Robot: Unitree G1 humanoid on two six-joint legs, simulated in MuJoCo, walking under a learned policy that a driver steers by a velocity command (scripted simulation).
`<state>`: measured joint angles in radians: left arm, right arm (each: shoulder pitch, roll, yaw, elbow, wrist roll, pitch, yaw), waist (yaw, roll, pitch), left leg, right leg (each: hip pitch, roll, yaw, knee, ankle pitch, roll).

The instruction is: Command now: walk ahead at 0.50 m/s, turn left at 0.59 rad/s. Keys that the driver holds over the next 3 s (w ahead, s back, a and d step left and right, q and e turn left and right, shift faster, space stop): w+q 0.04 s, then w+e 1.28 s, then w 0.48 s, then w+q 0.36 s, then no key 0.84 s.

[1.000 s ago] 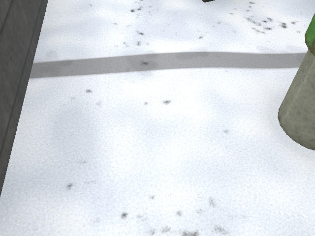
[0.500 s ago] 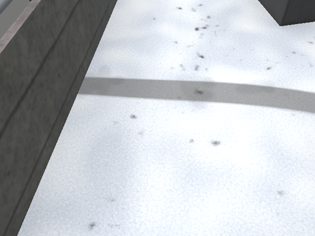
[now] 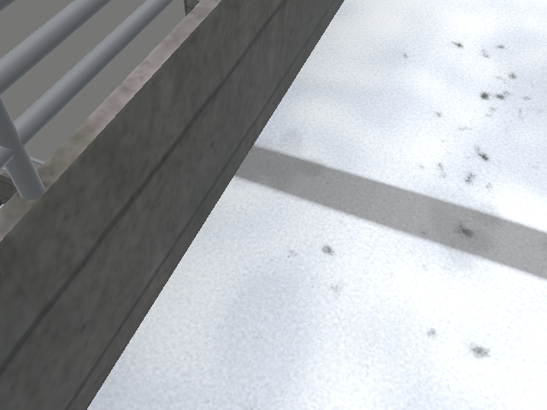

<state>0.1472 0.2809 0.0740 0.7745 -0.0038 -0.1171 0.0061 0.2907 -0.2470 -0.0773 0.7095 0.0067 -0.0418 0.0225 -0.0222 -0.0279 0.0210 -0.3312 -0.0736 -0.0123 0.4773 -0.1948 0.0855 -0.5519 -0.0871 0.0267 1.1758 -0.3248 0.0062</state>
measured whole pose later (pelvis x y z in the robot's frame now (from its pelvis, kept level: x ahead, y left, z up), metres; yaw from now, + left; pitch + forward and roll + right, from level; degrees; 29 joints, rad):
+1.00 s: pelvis +0.57 -0.07 -0.01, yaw -22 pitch +2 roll +2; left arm 0.32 0.29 0.09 0.73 -0.02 0.00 0.02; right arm 0.12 -0.21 -0.06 0.65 0.00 -0.12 0.01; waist 0.01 -0.04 0.00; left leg -0.38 -0.06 0.00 0.52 -0.18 0.02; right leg -0.41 0.08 0.17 1.26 -0.39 -0.04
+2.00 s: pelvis +1.01 -0.40 -0.02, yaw -36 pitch +3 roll +0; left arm 0.34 0.30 0.06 0.78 -0.01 -0.06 0.00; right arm 0.09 -0.27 -0.05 0.69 0.01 -0.07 0.05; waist 0.04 -0.01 0.01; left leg -0.51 -0.05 0.05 0.59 -0.14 0.09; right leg -0.15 0.02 0.02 0.91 -0.53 -0.02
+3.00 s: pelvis +1.25 -0.58 -0.01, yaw -26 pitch -1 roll +0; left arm 0.16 0.22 0.03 0.85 0.01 0.00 0.01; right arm 0.26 -0.22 -0.03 0.86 -0.01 -0.01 -0.03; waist 0.00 0.00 0.02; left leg -0.21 0.02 -0.04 0.58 -0.35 -0.03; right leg -0.31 0.02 0.01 0.55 -0.23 -0.01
